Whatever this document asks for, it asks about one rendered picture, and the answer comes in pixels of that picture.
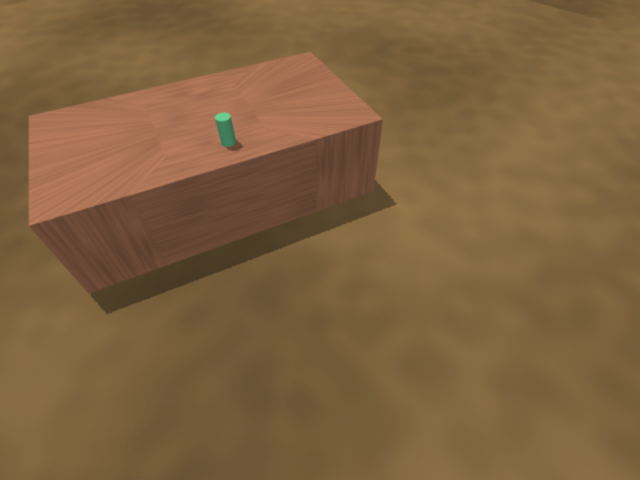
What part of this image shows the can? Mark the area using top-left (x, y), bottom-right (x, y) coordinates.
top-left (215, 113), bottom-right (236, 147)

